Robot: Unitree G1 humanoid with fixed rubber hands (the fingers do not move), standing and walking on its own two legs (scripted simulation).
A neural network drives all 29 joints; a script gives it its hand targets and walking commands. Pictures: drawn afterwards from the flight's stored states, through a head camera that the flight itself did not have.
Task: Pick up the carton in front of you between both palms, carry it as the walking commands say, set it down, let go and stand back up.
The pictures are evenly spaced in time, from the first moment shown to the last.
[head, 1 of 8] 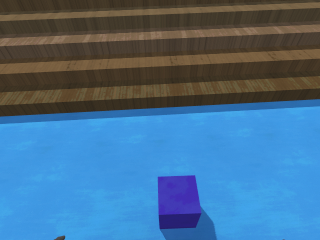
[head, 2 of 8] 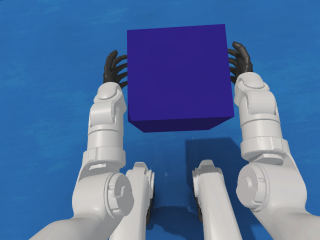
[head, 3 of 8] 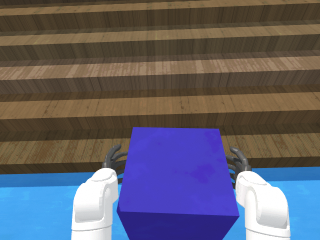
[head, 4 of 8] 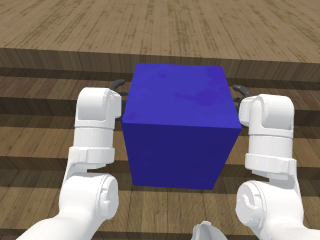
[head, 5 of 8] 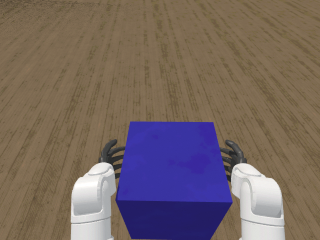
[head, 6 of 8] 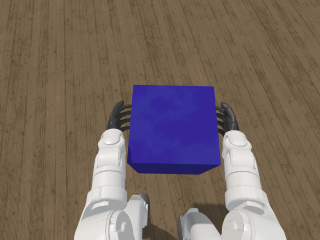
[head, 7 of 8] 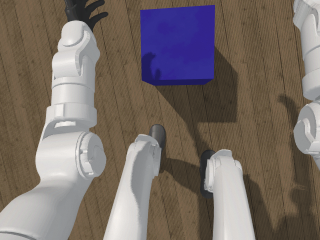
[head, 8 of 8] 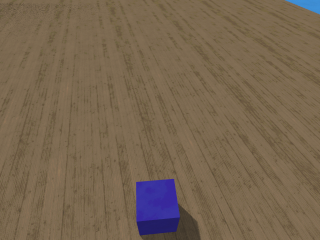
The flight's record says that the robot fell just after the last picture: no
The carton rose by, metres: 1.71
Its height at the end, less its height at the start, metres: +0.95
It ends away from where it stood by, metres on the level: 4.17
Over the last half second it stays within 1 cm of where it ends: yes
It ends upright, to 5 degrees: yes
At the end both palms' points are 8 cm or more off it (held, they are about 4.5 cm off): yes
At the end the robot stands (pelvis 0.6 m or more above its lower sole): yes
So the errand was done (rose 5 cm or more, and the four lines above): yes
